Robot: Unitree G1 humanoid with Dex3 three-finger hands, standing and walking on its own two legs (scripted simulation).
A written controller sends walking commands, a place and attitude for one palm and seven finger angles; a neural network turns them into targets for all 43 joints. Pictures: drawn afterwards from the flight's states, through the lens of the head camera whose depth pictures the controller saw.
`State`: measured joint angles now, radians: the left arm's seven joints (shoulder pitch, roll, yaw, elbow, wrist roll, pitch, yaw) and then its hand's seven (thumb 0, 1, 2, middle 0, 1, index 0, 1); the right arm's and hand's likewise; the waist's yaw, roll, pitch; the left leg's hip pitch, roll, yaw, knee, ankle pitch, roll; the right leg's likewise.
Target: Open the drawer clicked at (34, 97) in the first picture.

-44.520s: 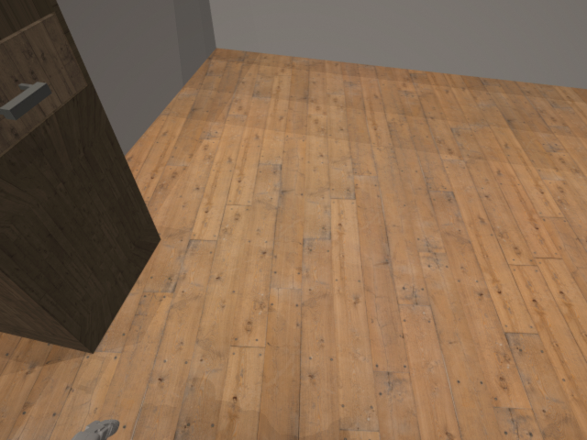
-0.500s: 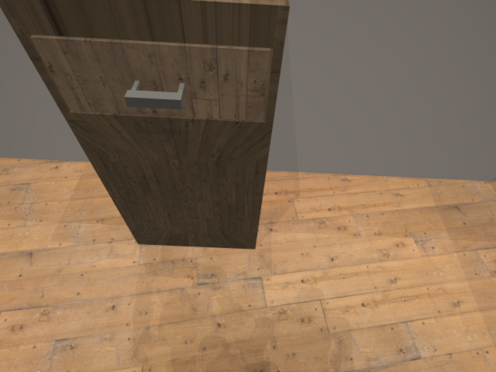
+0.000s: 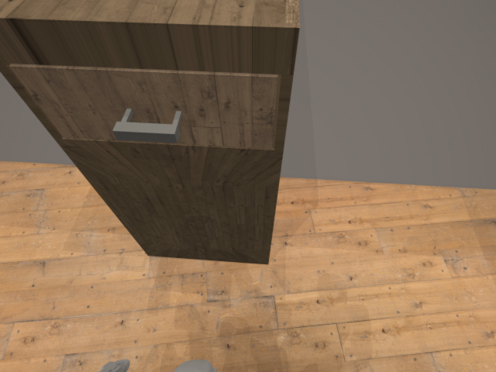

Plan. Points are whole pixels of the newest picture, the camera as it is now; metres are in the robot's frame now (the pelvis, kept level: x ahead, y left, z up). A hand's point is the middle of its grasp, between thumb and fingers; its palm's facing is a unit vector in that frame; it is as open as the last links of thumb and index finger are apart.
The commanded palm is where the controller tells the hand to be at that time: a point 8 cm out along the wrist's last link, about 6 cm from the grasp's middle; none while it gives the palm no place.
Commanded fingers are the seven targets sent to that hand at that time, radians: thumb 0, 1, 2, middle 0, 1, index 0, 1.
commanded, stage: come to a stop and stand still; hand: left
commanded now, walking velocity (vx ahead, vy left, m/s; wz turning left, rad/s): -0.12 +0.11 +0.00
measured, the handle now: (150, 123) +0.52 +0.22 +0.06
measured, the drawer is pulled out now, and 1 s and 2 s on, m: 0.00 0.00 0.00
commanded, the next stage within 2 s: look again from close up in 0.72 s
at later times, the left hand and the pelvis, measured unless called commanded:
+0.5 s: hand out of the picture +0.08 +0.24 -0.16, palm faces -0.08 -0.96 -0.28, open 7.4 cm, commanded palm none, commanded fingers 0.00 0.90 0.90 -0.20 -0.30 -0.20 -0.30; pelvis +0.00 +0.05 -0.01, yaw -4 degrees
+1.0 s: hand out of the picture +0.02 +0.23 -0.16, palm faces -0.12 -0.97 -0.20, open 7.4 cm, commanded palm none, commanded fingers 0.00 0.90 0.90 -0.20 -0.30 -0.20 -0.30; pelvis +0.00 +0.05 +0.01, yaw -6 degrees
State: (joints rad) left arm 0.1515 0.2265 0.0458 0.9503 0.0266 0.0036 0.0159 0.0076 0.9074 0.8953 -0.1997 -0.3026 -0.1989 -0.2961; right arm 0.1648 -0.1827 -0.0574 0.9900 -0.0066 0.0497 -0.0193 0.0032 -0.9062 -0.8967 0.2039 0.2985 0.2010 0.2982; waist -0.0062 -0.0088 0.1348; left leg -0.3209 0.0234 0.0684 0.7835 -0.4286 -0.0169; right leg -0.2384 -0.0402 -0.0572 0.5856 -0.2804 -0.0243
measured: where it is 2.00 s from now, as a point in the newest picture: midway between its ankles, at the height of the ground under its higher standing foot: outside the picture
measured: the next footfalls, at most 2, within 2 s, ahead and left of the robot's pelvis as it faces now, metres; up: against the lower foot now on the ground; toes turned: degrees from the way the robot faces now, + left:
left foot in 0.26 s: +0.06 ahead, +0.14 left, +0.00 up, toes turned +1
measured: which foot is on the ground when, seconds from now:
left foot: up 0.00-0.24, down 0.26-1.00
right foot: down 0.00-1.00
